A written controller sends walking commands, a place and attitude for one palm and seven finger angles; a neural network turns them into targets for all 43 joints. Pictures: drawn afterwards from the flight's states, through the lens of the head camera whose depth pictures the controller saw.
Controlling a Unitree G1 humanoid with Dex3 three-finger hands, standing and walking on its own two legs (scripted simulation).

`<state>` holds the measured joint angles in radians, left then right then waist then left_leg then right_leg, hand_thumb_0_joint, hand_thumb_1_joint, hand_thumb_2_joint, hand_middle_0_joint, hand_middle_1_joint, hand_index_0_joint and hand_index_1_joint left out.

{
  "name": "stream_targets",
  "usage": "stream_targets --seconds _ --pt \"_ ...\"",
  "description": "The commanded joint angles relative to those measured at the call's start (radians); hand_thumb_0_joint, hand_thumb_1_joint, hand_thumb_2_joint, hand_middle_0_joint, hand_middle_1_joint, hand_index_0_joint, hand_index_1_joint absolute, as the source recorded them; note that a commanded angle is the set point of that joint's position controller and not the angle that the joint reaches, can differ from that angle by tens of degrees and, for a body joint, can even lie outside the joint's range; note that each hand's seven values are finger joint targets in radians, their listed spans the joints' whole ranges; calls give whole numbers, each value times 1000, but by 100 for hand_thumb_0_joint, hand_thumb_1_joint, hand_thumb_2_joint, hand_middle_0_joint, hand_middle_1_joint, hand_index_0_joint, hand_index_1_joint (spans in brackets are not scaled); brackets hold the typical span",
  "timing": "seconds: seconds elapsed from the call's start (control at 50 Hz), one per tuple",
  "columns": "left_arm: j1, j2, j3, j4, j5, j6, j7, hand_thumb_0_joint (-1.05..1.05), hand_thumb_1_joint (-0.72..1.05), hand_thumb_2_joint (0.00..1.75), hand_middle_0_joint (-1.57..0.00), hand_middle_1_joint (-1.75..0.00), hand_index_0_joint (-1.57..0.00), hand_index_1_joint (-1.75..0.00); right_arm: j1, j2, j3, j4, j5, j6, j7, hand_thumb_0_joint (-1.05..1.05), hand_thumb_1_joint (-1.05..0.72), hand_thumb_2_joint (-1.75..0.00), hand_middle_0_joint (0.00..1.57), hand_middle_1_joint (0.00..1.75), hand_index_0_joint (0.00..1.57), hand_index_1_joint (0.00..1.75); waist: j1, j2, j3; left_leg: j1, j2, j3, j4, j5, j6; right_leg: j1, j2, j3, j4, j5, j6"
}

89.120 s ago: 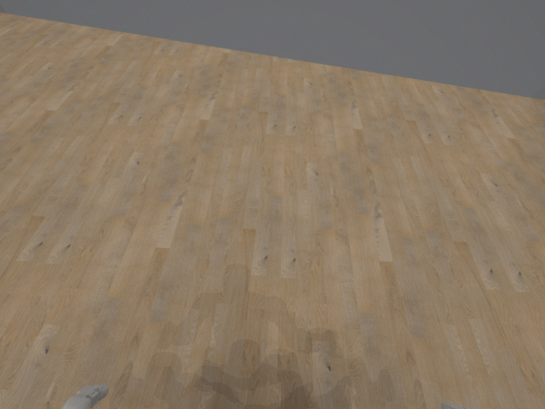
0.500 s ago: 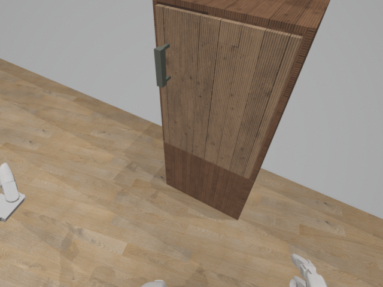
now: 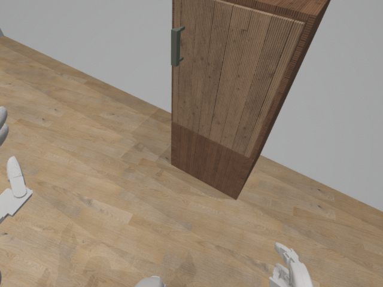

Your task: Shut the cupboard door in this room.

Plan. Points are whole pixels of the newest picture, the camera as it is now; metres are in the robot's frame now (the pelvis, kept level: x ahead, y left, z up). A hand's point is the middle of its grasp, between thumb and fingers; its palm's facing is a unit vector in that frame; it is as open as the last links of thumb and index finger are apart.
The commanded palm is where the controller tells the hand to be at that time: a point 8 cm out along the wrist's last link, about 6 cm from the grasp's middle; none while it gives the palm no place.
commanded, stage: stop stepping back and stand still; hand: left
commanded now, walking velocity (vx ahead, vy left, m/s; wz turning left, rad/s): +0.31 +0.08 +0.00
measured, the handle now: (178, 46) +0.89 +0.18 +0.08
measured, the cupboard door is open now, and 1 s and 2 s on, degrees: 0 0 0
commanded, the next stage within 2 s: let the arm hang, fingers relaxed in 1.86 s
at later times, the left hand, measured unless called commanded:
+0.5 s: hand out of the picture +0.10 +0.28 +0.18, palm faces +0.45 -0.78 -0.43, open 7.4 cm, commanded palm +0.06 +0.31 +0.19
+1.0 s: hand out of the picture +0.14 +0.32 +0.17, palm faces +0.41 -0.80 -0.44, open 7.4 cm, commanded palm +0.08 +0.36 +0.19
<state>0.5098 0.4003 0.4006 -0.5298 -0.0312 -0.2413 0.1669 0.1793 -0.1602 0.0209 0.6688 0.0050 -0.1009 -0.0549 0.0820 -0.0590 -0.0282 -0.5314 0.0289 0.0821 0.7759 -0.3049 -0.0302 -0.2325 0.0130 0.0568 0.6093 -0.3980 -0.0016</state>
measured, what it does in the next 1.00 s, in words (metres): steps on the spot: left foot, then right foot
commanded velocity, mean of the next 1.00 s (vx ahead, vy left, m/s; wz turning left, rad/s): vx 0.14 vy -0.01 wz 0.00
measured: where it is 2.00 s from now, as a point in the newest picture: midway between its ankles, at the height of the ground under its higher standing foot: outside the picture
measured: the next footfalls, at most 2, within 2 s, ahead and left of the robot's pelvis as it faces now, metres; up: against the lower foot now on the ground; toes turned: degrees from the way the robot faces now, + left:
left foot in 0.06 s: +0.06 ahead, +0.11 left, +0.00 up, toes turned +3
right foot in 0.32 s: -0.06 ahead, -0.05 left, +0.00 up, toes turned -5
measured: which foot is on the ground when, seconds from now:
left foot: up 0.00-0.04, down 0.06-0.34, up 0.36-0.66, down 0.68-1.00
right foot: down 0.00-0.14, up 0.16-0.30, down 0.32-1.00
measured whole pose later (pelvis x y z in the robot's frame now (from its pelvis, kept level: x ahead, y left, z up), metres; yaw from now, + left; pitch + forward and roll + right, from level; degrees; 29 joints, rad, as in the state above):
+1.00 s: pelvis -0.07 +0.07 +0.01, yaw -3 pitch +1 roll +0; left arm 0.55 0.40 0.41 -0.47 -0.04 -0.20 0.17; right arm 0.21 -0.16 0.03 0.63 0.01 -0.09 -0.05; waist 0.00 -0.01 -0.02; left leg -0.29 0.06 0.11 0.56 -0.29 0.00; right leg -0.22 0.00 -0.04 0.53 -0.32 -0.01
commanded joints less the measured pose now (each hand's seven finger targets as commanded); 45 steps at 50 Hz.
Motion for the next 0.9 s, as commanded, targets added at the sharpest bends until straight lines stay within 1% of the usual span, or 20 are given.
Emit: stream_targets --seconds 0.0,0.04,0.06,0.08,0.1,0.16,0.24,0.28,0.32,0.34,0.36,0.4,0.46,0.56,0.6,0.64,0.68,0.72,0.78,0.88 --pt "-145 207 128 -85 -5 -4 23 0 90 90 -20 -30 -20 -30 -32 -147 -46 -163 7 -38 -42 0 -90 -90 20 30 20 30 -108 82 -112 312 -12 -27 -240 212 28 -45 -166 91 -71 699 -50" --pt "-130 186 114 -62 -9 2 21 0 90 90 -20 -30 -20 -30 -29 -175 -51 -181 15 -39 -41 0 -90 -90 20 30 20 30 -90 178 -110 371 102 -127 -332 364 65 -69 -54 44 -67 392 2" --pt "-101 191 118 -39 -13 5 17 0 90 90 -20 -30 -20 -30 -21 -181 -55 -193 26 -41 -39 0 -90 -90 20 30 20 30 -89 146 -92 358 127 -150 -371 287 63 -57 -32 35 -103 260 3" --pt "-62 192 126 -45 -12 5 18 0 90 90 -20 -30 -20 -30 -22 -181 -53 -206 23 -39 -38 0 -90 -90 20 30 20 30 -89 120 -98 357 134 -180 -386 316 70 -52 -10 11 -101 277 1" --pt "-46 210 140 -101 -21 3 16 0 90 90 -20 -30 -20 -30 -28 -170 -46 -205 15 -37 -38 0 -90 -90 20 30 20 30 -99 214 -106 342 147 -217 -445 240 57 -56 0 -34 -68 214 10" --pt "-2 215 158 -160 -19 -3 13 0 90 90 -20 -30 -20 -30 -56 -172 -45 -212 5 -41 -36 0 -90 -90 20 30 20 30 -89 297 -41 144 206 -292 -683 -430 59 17 36 -82 7 7 15" --pt "13 183 123 -211 -6 20 20 0 90 90 -20 -30 -20 -30 -39 -176 -57 -228 -8 -31 -33 0 -90 -90 20 30 20 30 -98 317 -33 18 149 -159 -603 -483 36 145 70 -173 -47 -50 -34" --pt "23 217 148 -204 0 23 28 0 90 90 -20 -30 -20 -30 -36 -167 -62 -221 -13 -19 -36 0 -90 -90 20 30 20 30 -92 177 -46 -16 72 -96 -330 -356 40 169 -24 -25 -193 -126 -104" --pt "-27 257 171 -219 0 17 35 0 90 90 -20 -30 -20 -30 -29 -167 -69 -198 -17 -3 -25 0 -90 -90 20 30 20 30 -77 -95 3 -179 -15 -33 187 -113 21 87 -369 490 -470 -316 -277" --pt "-51 267 189 -203 -9 -11 33 0 90 90 -20 -30 -20 -30 -12 -185 -73 -169 -25 -12 -21 0 -90 -90 20 30 20 30 -94 -25 20 -196 3 -70 317 -73 12 87 -377 414 -444 -45 -284" --pt "-53 247 192 -162 -7 -15 37 0 90 90 -20 -30 -20 -30 3 -176 -81 -162 -11 -15 -17 0 -90 -90 20 30 20 30 -105 -61 -56 -229 -2 -92 370 -81 11 154 -356 418 -398 -5 -266" --pt "-19 199 149 -64 -9 -9 34 0 90 90 -20 -30 -20 -30 9 -171 -76 -171 -8 -4 -21 0 -90 -90 20 30 20 30 -108 -3 12 -184 51 -120 344 -24 10 14 -317 310 -417 -192 -232" --pt "-116 193 109 -6 -1 -21 19 0 90 90 -20 -30 -20 -30 -34 -173 -68 -153 -9 -4 -35 0 -90 -90 20 30 20 30 -107 8 121 -90 66 -68 212 6 21 -143 -277 196 -451 -240 -189" --pt "-142 192 82 -63 15 -28 35 0 90 90 -20 -30 -20 -30 -32 -161 -73 -149 -14 -47 -53 0 -90 -90 20 30 20 30 -76 -52 69 167 30 18 -127 -16 49 -98 -250 154 -384 -165 -168" --pt "-109 192 92 -109 9 -25 38 0 90 90 -20 -30 -20 -30 -15 -156 -66 -155 -20 -57 -52 0 -90 -90 20 30 20 30 -81 -42 23 289 -2 52 -259 10 51 -86 -182 76 -306 -130 -133" --pt "-93 205 121 -172 -1 -32 39 0 90 90 -20 -30 -20 -30 -4 -177 -74 -164 -17 -64 -55 0 -90 -90 20 30 20 30 -92 101 -20 419 67 -59 -366 -8 87 -127 -113 36 -132 -17 -69" --pt "-79 229 161 -238 0 -44 44 0 90 90 -20 -30 -20 -30 -11 -193 -73 -186 -11 -61 -50 0 -90 -90 20 30 20 30 -85 280 -67 489 253 -315 -414 212 159 -198 -10 -89 74 51 -1" --pt "-71 245 186 -208 1 -37 34 0 90 90 -20 -30 -20 -30 -16 -166 -60 -158 -21 -63 -44 0 -90 -90 20 30 20 30 -92 307 -39 357 254 -269 -467 164 158 -124 -19 -103 77 -30 9" --pt "-73 207 163 -186 3 -31 28 0 90 90 -20 -30 -20 -30 -13 -164 -51 -158 -7 -72 -32 0 -90 -90 20 30 20 30 -91 281 1 206 176 -113 -397 75 103 34 -26 -98 -108 145 3" --pt "33 166 128 -79 -19 -5 21 0 90 90 -20 -30 -20 -30 1 -145 -52 -165 6 -44 -4 0 -90 -90 20 30 20 30 -108 -17 -50 223 37 -19 -201 85 30 32 -174 145 -230 390 -82"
